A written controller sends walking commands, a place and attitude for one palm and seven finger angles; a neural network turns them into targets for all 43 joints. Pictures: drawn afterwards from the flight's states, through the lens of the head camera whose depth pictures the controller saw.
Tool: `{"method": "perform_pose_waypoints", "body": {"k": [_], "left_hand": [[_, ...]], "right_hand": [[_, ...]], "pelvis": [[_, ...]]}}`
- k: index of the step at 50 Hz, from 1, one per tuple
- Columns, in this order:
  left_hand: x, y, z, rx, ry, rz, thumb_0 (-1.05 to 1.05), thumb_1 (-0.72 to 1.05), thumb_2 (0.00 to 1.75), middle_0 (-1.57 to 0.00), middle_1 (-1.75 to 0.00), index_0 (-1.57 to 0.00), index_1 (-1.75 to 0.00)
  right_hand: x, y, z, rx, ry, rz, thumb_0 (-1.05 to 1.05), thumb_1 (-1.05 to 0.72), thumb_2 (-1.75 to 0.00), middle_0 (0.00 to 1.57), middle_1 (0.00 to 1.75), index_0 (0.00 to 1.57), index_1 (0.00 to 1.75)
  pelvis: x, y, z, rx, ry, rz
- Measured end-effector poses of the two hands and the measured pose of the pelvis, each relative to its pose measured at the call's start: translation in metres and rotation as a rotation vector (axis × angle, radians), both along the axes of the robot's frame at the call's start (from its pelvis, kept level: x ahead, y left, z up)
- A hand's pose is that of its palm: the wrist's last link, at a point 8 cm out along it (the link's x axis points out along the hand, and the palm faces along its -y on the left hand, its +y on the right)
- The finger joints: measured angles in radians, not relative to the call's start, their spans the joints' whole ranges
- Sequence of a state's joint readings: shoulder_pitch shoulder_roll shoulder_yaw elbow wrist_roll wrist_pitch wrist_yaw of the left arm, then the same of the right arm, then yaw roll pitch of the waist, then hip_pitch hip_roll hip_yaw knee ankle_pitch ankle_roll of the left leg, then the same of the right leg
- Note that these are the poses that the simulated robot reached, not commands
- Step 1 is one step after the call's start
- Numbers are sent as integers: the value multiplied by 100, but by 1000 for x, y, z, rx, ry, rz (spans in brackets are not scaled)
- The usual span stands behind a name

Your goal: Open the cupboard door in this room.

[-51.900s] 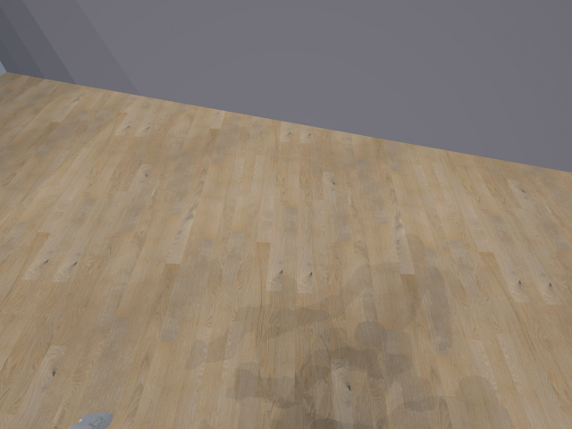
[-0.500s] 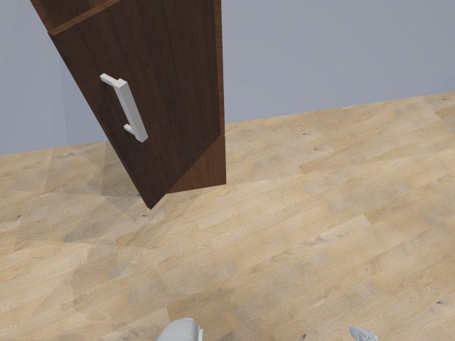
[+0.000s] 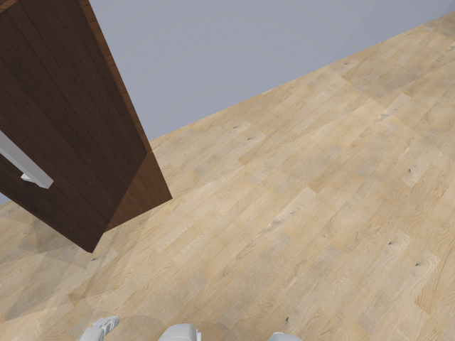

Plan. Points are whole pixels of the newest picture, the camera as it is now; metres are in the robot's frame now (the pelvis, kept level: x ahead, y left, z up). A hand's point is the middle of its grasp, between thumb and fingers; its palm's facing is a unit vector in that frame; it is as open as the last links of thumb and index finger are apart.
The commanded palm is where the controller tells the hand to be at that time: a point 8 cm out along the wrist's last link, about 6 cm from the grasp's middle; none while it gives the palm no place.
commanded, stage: walk to a spot facing it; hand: left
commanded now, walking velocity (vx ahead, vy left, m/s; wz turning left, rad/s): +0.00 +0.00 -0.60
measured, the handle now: (13, 159) +0.39 +0.40 +0.08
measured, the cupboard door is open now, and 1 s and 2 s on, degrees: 45 45 45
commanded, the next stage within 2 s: none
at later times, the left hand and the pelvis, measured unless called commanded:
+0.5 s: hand (154, 305) +0.19 +0.17 -0.15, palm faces -0.29 -0.94 -0.20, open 7.4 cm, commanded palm none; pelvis +0.03 +0.01 +0.01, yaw -18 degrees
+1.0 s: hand (191, 272) +0.26 +0.10 -0.16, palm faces -0.56 -0.81 -0.16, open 7.4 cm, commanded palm none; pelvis +0.11 -0.03 +0.01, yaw -36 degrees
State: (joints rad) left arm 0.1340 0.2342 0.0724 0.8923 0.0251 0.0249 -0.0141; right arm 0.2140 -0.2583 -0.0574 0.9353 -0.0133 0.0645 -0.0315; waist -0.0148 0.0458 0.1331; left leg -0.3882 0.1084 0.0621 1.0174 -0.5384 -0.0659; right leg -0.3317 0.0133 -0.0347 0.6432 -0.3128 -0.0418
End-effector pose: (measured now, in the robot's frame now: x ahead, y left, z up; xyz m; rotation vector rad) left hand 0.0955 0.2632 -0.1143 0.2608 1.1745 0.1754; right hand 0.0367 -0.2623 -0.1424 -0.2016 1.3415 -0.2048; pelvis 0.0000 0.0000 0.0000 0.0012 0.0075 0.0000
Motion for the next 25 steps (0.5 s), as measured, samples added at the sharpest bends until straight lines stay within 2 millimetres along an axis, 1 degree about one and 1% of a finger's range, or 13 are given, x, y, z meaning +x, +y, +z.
{"method": "perform_pose_waypoints", "body": {"k": [3,6,11,14,16,19,22,25], "left_hand": [[6,-8,3,3,27,-30,1,91,90,-20,-29,-20,-30],[12,-15,2,-11,53,-68,1,91,90,-20,-30,-20,-30],[25,-18,-7,-49,75,-114,1,91,90,-20,-30,-20,-30],[37,-15,-19,-74,80,-135,1,91,90,-20,-30,-21,-30],[48,-14,-22,-83,81,-157,1,91,90,-20,-30,-20,-30],[66,-18,-17,-92,69,-193,1,91,90,-20,-30,-20,-30],[85,-28,-9,-98,47,-234,1,91,90,-20,-29,-20,-30],[104,-43,-3,-88,30,-296,1,91,90,-20,-29,-20,-30]], "right_hand": [[-1,-7,9,-7,-10,-43,1,-91,-90,20,30,20,30],[4,-7,18,-11,-49,-78,1,-91,-90,19,30,20,30],[15,4,27,-22,-112,-123,1,-91,-90,19,30,20,30],[17,13,26,-45,-152,-139,0,-91,-90,19,30,20,30],[13,20,28,-51,-151,-145,0,-91,-90,20,30,20,30],[0,28,33,-44,-128,-162,0,-91,-90,20,30,20,30],[-16,30,34,-31,-98,-199,0,-91,-90,20,30,20,30],[-33,26,29,-16,-83,-259,0,-90,-90,20,30,20,30]], "pelvis": [[3,-2,7,11,6,-42],[7,-2,12,20,14,-82],[15,6,12,14,22,-144],[22,16,4,-15,35,-179],[23,18,4,-12,29,-205],[26,17,10,-19,23,-240],[29,13,15,-29,21,-278],[32,7,15,-32,19,-322]]}}
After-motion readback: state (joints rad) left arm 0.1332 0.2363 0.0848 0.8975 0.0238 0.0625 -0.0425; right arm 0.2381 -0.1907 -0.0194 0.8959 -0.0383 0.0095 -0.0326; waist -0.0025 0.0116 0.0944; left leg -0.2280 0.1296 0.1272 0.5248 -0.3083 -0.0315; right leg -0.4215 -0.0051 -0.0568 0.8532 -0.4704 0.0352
